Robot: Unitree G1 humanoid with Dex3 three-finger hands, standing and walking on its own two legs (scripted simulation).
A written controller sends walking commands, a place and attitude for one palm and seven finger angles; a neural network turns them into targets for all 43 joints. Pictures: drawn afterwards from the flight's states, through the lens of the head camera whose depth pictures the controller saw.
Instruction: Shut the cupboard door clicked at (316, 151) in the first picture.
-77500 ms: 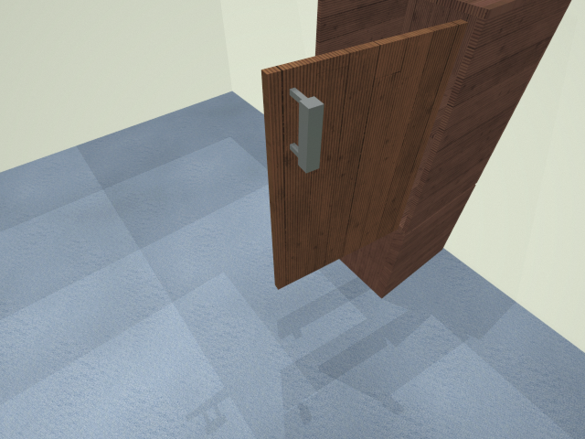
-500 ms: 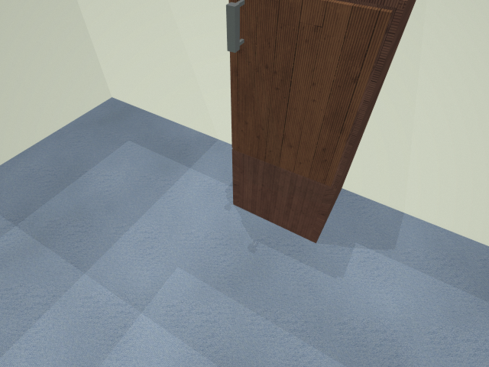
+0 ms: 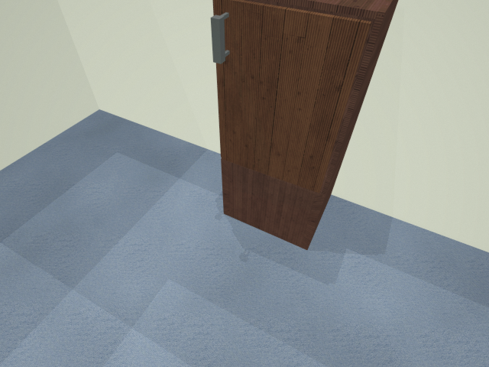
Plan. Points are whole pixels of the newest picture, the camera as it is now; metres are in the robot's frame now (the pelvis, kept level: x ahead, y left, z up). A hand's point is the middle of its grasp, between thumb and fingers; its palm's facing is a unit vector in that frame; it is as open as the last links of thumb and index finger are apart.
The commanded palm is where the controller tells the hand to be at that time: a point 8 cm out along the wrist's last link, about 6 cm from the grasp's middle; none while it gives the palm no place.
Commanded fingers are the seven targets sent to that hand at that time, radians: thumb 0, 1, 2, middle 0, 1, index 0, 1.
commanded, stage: let the arm hang, fingers relaxed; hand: left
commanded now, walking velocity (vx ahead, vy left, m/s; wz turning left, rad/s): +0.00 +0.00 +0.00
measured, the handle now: (222, 37) +0.92 +0.10 +0.16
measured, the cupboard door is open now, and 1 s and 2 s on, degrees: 1 1 1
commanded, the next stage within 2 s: look to check the result in 0.02 s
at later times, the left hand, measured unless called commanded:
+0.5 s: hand out of the picture -0.03 +0.15 -0.17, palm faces +0.07 -0.98 -0.17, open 7.4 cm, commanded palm none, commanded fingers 0.00 0.90 0.90 -0.20 -0.30 -0.20 -0.30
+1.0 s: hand out of the picture +0.00 +0.15 -0.17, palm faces +0.06 -0.98 -0.17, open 7.4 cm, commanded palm none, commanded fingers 0.00 0.90 0.90 -0.20 -0.30 -0.20 -0.30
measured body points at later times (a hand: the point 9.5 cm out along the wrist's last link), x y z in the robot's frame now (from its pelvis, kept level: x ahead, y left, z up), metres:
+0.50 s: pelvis +0.02 -0.01 +0.00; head +0.02 -0.01 +0.45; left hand -0.03 +0.20 -0.16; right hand +0.01 -0.23 -0.16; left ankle +0.07 +0.12 -0.74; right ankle -0.03 -0.13 -0.74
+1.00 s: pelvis +0.03 -0.01 +0.00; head +0.04 -0.01 +0.45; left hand +0.00 +0.20 -0.16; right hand +0.02 -0.23 -0.16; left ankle +0.07 +0.12 -0.74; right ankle -0.03 -0.13 -0.74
